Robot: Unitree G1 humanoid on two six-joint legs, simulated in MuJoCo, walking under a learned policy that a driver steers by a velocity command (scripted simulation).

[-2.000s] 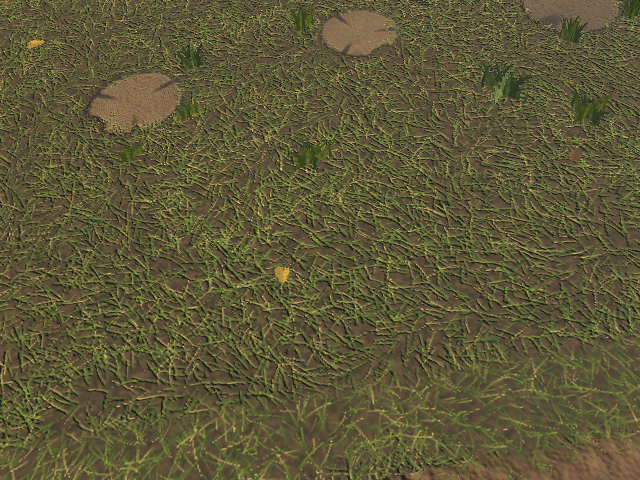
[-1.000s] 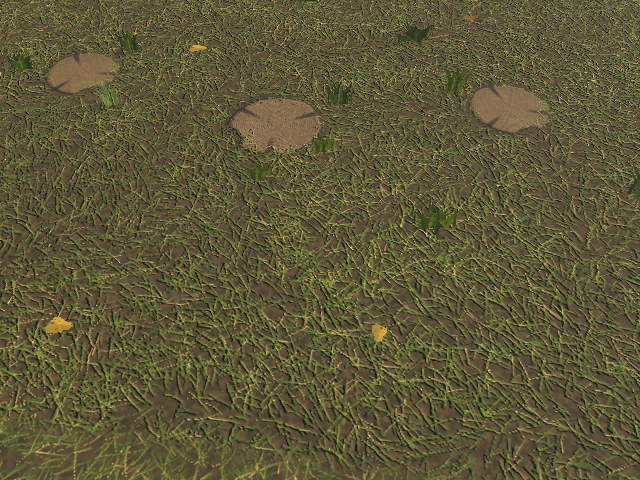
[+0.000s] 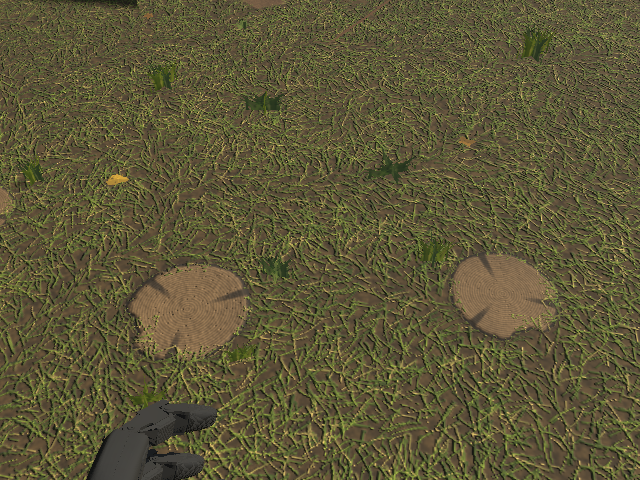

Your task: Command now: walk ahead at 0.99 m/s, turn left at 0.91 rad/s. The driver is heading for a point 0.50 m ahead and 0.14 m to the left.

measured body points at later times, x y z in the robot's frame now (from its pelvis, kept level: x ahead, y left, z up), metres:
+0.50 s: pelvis +0.43 -0.05 +0.00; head +0.46 -0.03 +0.45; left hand +0.23 +0.18 -0.12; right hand +0.79 -0.12 -0.04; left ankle +0.54 +0.11 -0.66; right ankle +0.35 -0.21 -0.73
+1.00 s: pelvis +0.68 +0.05 +0.01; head +0.70 +0.08 +0.46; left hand +0.67 +0.36 -0.10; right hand +0.93 -0.10 -0.10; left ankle +0.64 +0.12 -0.73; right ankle +0.86 -0.02 -0.70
